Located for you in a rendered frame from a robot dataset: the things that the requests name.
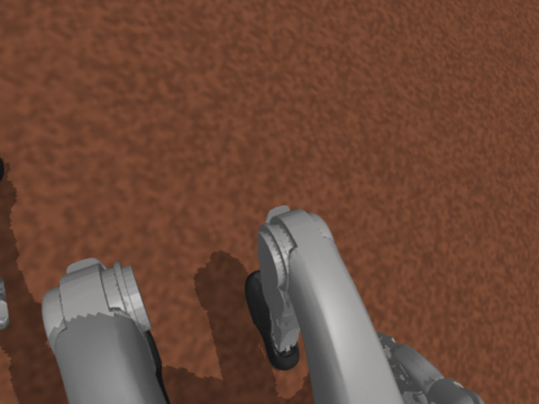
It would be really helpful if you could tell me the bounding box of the left robot foot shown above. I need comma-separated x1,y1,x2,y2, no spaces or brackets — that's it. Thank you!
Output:
145,330,170,404

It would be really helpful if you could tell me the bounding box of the right robot arm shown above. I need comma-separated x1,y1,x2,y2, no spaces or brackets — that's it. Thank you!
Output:
426,378,484,404

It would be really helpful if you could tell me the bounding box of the right robot foot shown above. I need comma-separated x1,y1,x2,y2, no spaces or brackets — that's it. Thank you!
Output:
245,270,299,370

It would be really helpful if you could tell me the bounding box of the right robot hand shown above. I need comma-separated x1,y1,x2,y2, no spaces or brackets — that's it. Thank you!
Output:
377,332,445,404

